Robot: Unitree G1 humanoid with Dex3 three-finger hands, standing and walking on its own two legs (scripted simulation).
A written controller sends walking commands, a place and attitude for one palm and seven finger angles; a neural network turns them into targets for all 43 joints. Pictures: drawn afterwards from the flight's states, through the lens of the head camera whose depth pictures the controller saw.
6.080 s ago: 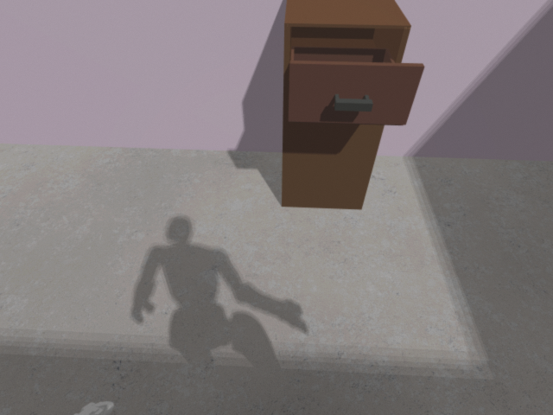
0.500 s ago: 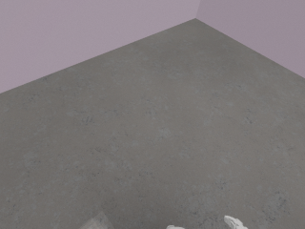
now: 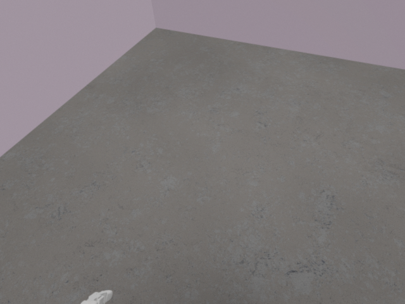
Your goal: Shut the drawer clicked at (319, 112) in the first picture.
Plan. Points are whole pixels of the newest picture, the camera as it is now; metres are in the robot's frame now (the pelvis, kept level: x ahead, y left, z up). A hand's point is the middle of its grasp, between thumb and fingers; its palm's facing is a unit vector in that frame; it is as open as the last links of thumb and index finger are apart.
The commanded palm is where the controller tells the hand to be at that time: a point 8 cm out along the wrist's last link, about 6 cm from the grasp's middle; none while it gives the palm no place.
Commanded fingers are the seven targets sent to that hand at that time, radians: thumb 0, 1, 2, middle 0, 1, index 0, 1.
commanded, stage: walk to a spot facing it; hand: left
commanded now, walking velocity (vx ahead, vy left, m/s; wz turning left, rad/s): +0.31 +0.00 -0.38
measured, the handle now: out of the picture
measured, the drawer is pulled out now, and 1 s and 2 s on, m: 0.28 0.28 0.28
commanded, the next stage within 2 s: turn to face it in 0.32 s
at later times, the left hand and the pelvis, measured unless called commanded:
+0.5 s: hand out of the picture +0.07 +0.17 -0.17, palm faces +0.01 -0.99 -0.12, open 7.3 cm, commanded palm none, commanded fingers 0.00 0.90 0.90 -0.20 -0.30 -0.20 -0.30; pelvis +0.15 +0.02 +0.00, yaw -5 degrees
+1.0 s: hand (101, 244) +0.29 +0.27 -0.15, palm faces +0.17 -0.97 -0.20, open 7.3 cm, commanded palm none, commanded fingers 0.00 0.90 0.90 -0.20 -0.30 -0.20 -0.30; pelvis +0.21 +0.06 +0.02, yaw +8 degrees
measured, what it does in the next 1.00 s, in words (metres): walks ahead: left foot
